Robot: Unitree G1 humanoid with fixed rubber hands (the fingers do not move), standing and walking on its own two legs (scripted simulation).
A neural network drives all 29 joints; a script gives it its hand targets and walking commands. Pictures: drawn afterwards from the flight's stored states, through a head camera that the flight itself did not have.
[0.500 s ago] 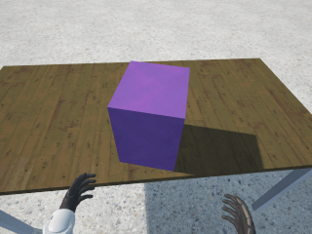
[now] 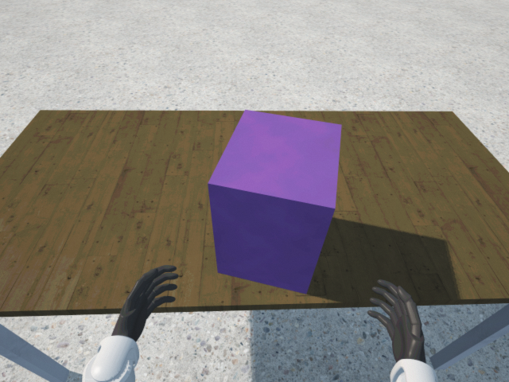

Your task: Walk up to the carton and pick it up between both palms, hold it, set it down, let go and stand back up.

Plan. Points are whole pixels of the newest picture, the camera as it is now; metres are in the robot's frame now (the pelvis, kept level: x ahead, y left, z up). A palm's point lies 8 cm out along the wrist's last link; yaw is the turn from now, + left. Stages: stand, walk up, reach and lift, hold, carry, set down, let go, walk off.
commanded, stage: reach and lift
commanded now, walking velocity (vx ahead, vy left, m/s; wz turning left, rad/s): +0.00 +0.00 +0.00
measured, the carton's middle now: (276, 202) +0.43 +0.00 +0.03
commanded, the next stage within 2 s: none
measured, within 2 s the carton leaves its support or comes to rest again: neither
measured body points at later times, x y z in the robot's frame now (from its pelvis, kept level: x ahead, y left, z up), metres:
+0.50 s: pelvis -0.01 -0.02 +0.00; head -0.01 +0.00 +0.45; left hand +0.29 +0.20 +0.06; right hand +0.26 -0.21 +0.06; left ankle -0.03 +0.09 -0.75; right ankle +0.00 -0.13 -0.75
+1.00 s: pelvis -0.01 -0.01 +0.00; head -0.01 +0.00 +0.45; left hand +0.36 +0.20 +0.13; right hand +0.32 -0.21 +0.11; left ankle -0.03 +0.09 -0.75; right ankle +0.00 -0.13 -0.75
